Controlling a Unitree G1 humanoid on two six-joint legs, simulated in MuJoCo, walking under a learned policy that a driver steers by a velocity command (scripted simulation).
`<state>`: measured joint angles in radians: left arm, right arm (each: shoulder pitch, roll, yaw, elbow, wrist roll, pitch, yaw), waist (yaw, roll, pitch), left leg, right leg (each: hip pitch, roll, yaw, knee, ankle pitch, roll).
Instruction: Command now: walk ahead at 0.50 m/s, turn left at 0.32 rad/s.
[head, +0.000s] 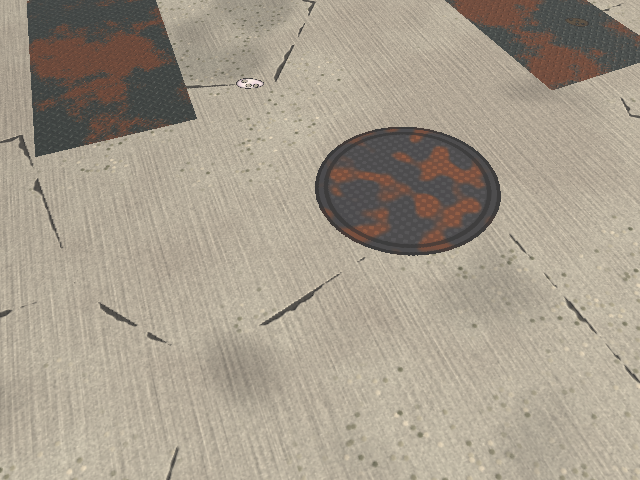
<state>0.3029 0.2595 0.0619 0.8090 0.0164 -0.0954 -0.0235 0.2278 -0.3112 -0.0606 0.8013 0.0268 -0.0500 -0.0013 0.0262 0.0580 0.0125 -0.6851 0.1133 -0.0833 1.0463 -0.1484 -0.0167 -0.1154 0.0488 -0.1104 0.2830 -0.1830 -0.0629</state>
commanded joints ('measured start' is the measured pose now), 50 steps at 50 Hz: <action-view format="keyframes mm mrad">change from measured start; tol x32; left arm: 1 -69 127 27 -54 2 -25 16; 50 -37 168 30 -93 -17 5 29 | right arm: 1 15 -35 -10 -52 -4 -6 5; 50 -71 -31 -6 -263 -15 11 7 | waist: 1 -28 -114 28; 17 -140 83 -380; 50 24 -173 -17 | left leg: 1 -15 10 -37 -125 177 -3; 10 -52 -35 115 -416 88 75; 14 472 -183 188 -492 24 179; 16 1047 233 -695 -661 46 464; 25 454 33 -146 -707 733 305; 36 482 -2 -365 -576 117 200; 40 -58 -202 -82 -20 -527 56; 50 12 -49 30 -129 -82 -1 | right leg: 1 -27 -265 81 -165 253 -133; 9 213 -337 -23 -92 375 -94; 13 231 -319 -85 248 938 -40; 14 123 -277 -108 471 880 -6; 16 -540 28 56 1145 -399 99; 17 -618 -29 230 1184 -388 78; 37 -188 -34 197 160 76 81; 40 199 -478 877 -20 -253 -205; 50 -25 -271 313 -126 -88 -139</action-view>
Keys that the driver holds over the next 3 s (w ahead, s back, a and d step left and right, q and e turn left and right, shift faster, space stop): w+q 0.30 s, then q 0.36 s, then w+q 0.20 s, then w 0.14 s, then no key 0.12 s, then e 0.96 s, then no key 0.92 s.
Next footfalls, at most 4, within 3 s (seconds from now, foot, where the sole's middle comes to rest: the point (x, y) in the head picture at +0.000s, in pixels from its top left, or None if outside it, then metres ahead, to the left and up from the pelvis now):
0.28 left None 0.32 0.16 -0.78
0.76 right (344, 471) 0.52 0.02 -0.78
1.20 left None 0.50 0.33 -0.78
1.64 right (305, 429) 0.61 0.11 -0.78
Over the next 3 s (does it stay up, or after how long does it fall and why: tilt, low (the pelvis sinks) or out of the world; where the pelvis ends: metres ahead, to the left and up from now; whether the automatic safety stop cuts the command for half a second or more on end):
stays up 0.53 0.17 -0.01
